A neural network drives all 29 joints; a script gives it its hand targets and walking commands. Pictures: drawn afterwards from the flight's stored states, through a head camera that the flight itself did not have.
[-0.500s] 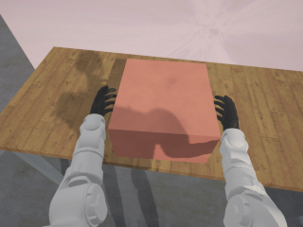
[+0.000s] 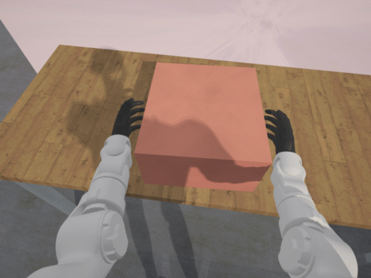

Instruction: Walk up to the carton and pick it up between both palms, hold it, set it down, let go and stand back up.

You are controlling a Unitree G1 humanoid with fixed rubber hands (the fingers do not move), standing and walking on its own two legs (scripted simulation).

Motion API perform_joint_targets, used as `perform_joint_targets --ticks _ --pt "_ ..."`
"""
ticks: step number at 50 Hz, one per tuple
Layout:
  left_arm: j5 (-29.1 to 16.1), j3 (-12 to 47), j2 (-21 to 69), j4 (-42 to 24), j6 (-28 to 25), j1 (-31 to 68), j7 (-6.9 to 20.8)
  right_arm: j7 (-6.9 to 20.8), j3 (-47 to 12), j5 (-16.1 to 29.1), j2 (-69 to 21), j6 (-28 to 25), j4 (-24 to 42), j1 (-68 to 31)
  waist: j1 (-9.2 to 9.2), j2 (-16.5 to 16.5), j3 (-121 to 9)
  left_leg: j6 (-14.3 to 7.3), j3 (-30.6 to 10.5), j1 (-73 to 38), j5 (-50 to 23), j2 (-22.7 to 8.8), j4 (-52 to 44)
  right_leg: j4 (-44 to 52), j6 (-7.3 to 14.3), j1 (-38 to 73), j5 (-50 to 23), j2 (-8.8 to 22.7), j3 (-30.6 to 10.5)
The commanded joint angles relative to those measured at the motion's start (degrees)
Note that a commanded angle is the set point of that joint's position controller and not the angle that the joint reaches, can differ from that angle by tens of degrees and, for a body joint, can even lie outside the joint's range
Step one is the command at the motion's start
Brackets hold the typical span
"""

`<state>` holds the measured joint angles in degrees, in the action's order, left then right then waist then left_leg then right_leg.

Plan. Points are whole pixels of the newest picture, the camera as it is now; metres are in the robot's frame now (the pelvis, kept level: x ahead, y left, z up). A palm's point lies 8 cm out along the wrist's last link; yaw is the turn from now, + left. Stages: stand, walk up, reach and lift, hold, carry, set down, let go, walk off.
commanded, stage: set down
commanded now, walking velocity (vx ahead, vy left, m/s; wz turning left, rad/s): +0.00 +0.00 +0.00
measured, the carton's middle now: (202, 123) +0.50 -0.02 -0.02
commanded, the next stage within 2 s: none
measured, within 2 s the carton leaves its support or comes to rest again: neither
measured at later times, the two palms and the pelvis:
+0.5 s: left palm (122, 135) +0.42 +0.17 +0.03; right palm (282, 150) +0.39 -0.19 +0.03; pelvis -0.01 +0.01 +0.00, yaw -1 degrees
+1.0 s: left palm (122, 137) +0.42 +0.17 +0.03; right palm (282, 151) +0.39 -0.19 +0.02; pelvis -0.01 +0.01 +0.00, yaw +0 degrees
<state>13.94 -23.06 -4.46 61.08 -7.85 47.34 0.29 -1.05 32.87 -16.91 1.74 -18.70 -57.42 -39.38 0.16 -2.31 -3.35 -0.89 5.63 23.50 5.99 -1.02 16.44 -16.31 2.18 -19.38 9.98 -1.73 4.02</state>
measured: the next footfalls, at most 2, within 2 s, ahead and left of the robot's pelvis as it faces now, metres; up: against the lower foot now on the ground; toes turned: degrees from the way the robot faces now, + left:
none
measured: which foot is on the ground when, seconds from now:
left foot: down 0.00-1.00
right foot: down 0.00-1.00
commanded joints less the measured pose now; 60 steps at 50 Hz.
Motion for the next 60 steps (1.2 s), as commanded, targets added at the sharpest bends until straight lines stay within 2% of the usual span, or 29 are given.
perform_joint_targets --ticks 1,11,16,32,45,55,60 --pt "2.5 13.4 29.0 -3.1 -4.5 31.2 4.4 8.6 -16.9 -4.8 -26.5 -3.5 1.1 -36.0 0.48 4.1 -39.9 1.8 -1.0 -21.9 -25.1 -2.2 5.5 -3.6 -3.7 9.0 -34.0 2.5 1.0" --pt "3.5 9.2 26.7 0.8 -5.8 31.7 4.6 9.5 -13.7 -7.3 -26.1 -2.1 -0.2 -36.0 0.75 0.9 -36.7 0.4 -0.6 -16.0 -16.5 -2.1 3.2 -3.5 -4.0 9.5 -28.4 2.9 0.7" --pt "3.9 8.2 26.1 1.5 -5.9 32.1 4.5 10.0 -12.4 -8.1 -25.9 -1.0 -0.6 -35.2 0.50 0.9 -35.5 0.2 -0.7 -16.8 -14.9 -2.1 2.9 -3.1 -4.0 7.7 -25.1 2.9 0.6" --pt "6.2 6.1 25.5 0.4 -5.4 29.3 3.9 10.7 -10.0 -9.8 -25.0 -0.2 -0.2 -31.9 0.20 1.8 -33.2 0.6 -0.9 -20.1 -17.5 -2.4 4.1 -2.0 -3.7 2.7 -21.2 2.4 1.0" --pt "7.8 4.2 24.6 0.0 -5.0 26.3 4.1 10.9 -9.0 -11.1 -25.4 0.6 0.3 -28.8 0.04 1.1 -30.9 -0.1 -0.8 -18.6 -15.7 -2.0 4.0 -2.3 -4.4 2.7 -20.7 2.8 1.0" --pt "8.7 3.4 24.1 -0.6 -5.2 26.1 4.1 11.0 -7.4 -12.2 -25.5 1.0 1.4 -27.7 -0.30 1.8 -30.6 -0.3 -0.9 -17.8 -14.3 -2.1 4.0 -2.4 -4.5 0.6 -18.4 3.0 1.0" --pt "9.3 3.0 24.1 -0.9 -5.0 25.0 4.0 11.2 -7.1 -12.2 -25.4 1.3 1.3 -26.6 -0.49 2.3 -29.9 -0.1 -1.2 -19.2 -15.9 -2.2 4.7 -2.4 -4.3 -0.9 -18.0 2.9 1.2"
